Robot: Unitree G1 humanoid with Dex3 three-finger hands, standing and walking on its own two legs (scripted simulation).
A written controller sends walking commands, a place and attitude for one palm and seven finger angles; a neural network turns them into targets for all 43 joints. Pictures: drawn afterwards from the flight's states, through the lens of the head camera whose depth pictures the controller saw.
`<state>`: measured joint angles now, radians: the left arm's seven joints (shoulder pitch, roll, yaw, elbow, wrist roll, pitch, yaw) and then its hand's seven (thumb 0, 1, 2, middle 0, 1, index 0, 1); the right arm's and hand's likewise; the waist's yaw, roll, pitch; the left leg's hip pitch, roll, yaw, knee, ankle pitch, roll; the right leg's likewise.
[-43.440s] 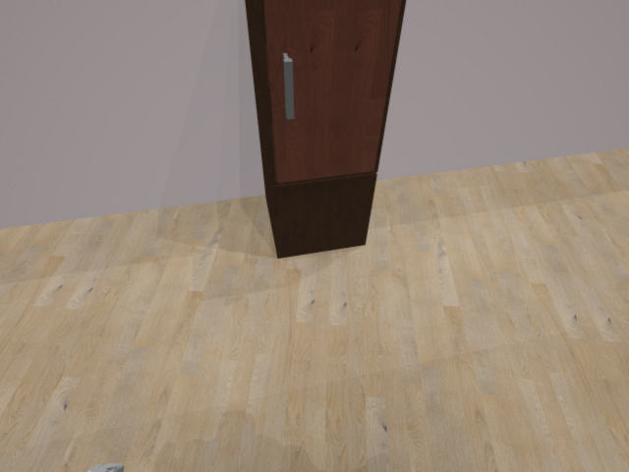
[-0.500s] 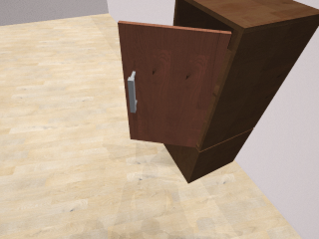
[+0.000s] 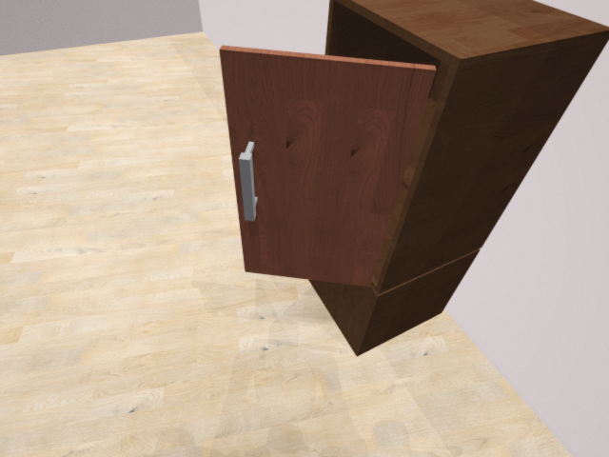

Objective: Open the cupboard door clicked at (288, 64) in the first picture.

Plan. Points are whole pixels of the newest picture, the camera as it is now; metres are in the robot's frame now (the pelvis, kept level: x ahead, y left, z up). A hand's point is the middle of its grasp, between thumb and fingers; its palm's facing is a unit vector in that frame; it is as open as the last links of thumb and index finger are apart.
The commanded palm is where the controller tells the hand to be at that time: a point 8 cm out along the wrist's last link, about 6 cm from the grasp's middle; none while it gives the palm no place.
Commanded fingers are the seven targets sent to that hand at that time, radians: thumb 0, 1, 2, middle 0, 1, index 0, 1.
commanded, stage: shuffle to correct the standing spot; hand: left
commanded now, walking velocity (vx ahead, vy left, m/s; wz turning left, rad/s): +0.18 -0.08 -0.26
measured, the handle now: (250, 182) +0.61 +0.15 +0.00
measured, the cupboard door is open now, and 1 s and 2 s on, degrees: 56 56 56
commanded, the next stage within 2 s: come to a stop and stand still in 0.08 s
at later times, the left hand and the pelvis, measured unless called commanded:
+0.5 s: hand out of the picture +0.04 +0.12 -0.19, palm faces +0.03 -0.99 -0.12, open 7.4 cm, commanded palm none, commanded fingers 0.00 0.90 0.90 -0.20 -0.30 -0.20 -0.30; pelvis +0.07 -0.02 -0.01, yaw -3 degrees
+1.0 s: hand out of the picture +0.09 +0.19 -0.17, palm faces -0.05 -0.96 -0.27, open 7.4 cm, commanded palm none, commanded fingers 0.00 0.90 0.90 -0.20 -0.30 -0.20 -0.30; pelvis +0.03 +0.00 -0.01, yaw -3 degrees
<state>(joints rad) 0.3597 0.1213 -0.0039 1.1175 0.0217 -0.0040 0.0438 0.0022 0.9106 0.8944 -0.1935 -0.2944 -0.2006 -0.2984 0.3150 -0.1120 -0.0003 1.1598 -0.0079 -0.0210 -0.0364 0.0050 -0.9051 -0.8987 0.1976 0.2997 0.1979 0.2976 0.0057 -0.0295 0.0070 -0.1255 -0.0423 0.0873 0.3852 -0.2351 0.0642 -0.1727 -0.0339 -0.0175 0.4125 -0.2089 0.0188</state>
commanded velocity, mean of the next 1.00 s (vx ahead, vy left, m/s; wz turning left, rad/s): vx -0.03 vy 0.00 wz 0.00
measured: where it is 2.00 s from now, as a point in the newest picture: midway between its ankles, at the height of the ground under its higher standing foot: outside the picture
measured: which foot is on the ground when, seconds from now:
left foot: down 0.00-0.20, up 0.22-0.38, down 0.40-1.00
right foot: down 0.00-1.00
